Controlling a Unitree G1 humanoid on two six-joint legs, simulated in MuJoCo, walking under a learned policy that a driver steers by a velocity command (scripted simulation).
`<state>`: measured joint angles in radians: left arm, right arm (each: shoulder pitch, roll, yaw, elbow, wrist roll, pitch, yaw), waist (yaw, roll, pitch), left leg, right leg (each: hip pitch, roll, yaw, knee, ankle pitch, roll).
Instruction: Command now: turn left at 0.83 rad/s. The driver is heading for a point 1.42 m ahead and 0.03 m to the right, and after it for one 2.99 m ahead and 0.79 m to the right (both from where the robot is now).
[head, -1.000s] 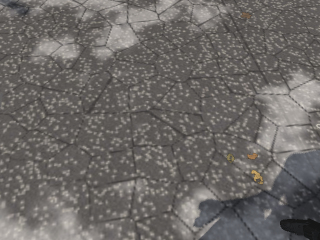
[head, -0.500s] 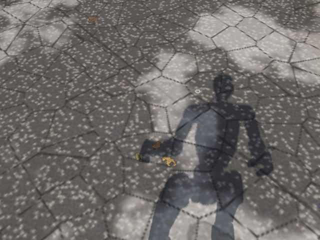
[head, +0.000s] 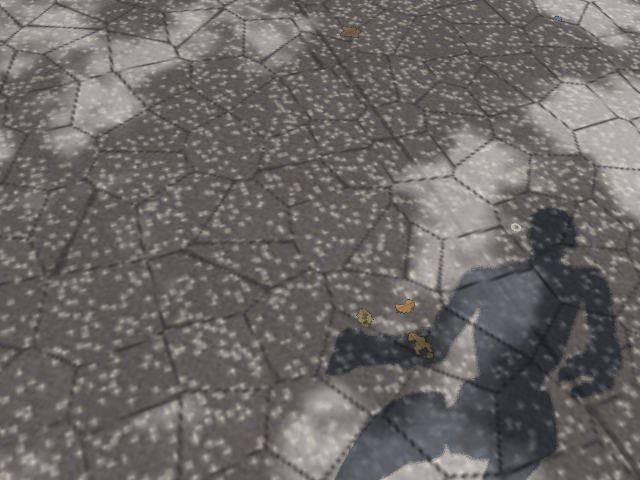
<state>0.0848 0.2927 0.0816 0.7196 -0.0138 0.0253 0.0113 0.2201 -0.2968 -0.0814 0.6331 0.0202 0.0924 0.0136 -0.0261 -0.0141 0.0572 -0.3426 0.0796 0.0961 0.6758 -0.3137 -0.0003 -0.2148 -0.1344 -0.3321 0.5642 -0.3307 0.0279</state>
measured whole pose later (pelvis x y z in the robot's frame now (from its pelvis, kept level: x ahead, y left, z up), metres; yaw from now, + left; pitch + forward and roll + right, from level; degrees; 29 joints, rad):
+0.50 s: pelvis +0.04 +0.02 +0.01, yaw +10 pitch +1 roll +0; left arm 0.22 0.29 0.06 0.78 -0.02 0.02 -0.01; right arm 0.09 -0.23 -0.01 0.62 -0.02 0.03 -0.02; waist 0.04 -0.01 0.01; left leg -0.23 -0.07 -0.02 0.52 -0.31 0.07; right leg -0.34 -0.04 -0.01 0.70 -0.36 0.05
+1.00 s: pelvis +0.15 +0.03 +0.01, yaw -15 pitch +3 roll +2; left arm 0.29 0.32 0.07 0.64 -0.03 0.00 0.02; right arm 0.18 -0.29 -0.09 0.66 0.00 -0.11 0.02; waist 0.01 -0.04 -0.03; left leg -0.27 -0.05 -0.03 0.49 -0.25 0.01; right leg -0.35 0.06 0.22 0.92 -0.50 -0.02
